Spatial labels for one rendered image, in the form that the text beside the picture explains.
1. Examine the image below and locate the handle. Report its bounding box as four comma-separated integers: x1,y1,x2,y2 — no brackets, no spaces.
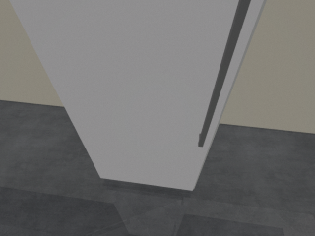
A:
198,0,251,147

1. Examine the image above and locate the fridge door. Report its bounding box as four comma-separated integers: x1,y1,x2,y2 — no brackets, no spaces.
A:
9,0,264,191

